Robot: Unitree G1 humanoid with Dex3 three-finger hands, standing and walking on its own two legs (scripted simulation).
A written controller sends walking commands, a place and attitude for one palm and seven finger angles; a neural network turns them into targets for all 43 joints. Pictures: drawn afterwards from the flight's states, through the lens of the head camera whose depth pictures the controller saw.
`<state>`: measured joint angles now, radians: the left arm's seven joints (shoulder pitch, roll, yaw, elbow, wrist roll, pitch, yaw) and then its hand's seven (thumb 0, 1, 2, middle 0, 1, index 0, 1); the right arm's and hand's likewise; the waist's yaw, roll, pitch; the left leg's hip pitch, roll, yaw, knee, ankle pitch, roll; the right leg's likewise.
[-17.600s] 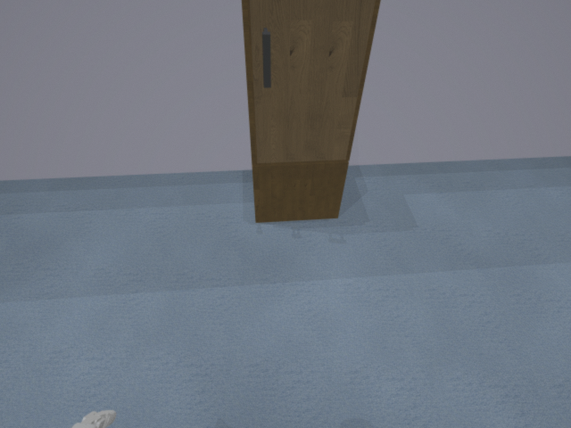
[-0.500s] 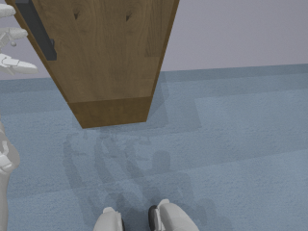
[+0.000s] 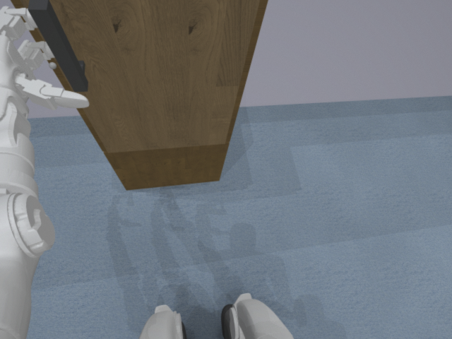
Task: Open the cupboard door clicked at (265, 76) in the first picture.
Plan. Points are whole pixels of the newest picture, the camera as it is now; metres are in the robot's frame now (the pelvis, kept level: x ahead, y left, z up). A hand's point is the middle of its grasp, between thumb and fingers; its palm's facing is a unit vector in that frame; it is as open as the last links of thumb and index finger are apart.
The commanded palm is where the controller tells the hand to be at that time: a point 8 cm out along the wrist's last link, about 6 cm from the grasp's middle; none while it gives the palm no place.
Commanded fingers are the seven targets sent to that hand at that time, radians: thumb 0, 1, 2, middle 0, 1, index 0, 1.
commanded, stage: slide the fingers in behind the handle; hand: left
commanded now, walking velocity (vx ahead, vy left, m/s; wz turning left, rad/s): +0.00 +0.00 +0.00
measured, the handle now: (64, 42) +0.59 +0.20 +0.09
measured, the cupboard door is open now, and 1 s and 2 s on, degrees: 0 0 5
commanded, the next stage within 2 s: close the thumb around the handle in 0.78 s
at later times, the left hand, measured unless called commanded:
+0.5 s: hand (75, 67) +0.54 +0.18 +0.09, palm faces +0.04 -1.00 -0.01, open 14.0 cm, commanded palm +0.52 +0.23 +0.09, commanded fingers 0.00 -0.50 0.30 -0.30 -1.20 -0.30 -1.20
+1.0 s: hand (76, 69) +0.54 +0.18 +0.09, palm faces +0.03 -1.00 -0.01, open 13.7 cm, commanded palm +0.51 +0.22 +0.09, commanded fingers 0.00 -0.11 0.47 -0.33 -1.24 -0.33 -1.24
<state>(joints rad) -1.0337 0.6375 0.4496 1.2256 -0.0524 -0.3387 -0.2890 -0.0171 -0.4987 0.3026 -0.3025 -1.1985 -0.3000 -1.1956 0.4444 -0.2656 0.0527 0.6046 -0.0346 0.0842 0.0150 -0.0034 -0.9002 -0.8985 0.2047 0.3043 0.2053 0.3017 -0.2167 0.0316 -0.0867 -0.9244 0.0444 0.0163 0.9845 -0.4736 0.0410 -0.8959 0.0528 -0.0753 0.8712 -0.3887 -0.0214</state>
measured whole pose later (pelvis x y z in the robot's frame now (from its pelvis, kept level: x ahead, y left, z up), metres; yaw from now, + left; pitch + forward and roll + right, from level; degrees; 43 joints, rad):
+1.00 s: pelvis -0.01 -0.01 +0.00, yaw +0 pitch +23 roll -3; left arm -1.04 0.58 0.42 1.26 -0.04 -0.34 -0.22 -0.02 -0.45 0.32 -0.31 -1.20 -0.30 -1.20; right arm 0.45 -0.27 0.04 0.62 -0.03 0.06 0.02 0.00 -0.90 -0.90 0.20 0.30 0.20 0.30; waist -0.22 0.04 -0.09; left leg -0.91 0.04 0.02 0.98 -0.46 0.03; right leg -0.89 0.05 -0.07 0.88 -0.39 -0.03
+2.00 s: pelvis +0.01 -0.01 +0.01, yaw -1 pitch +22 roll -3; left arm -0.85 0.48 0.41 1.08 -0.09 -0.35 -0.20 -0.01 0.74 0.79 -0.37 -1.35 -0.37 -1.35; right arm 0.47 -0.26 0.03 0.60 -0.02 0.08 0.04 0.00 -0.90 -0.90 0.20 0.30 0.20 0.30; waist -0.19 0.04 -0.12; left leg -0.85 0.05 0.04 0.93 -0.47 0.04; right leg -0.84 0.06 -0.04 0.85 -0.39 -0.03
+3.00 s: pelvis +0.00 -0.07 +0.02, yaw +5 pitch +9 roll +2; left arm -0.15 -0.13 -0.17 0.28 0.07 -0.14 0.61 0.01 0.45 0.71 -0.37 -1.30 -0.37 -1.30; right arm 0.16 -0.19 -0.01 0.62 -0.07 0.06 0.00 0.01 -0.90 -0.90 0.20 0.30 0.20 0.30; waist -0.01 0.04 -0.11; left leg -0.56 0.01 -0.03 0.79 -0.39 -0.04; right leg -0.59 0.02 -0.12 0.83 -0.41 -0.11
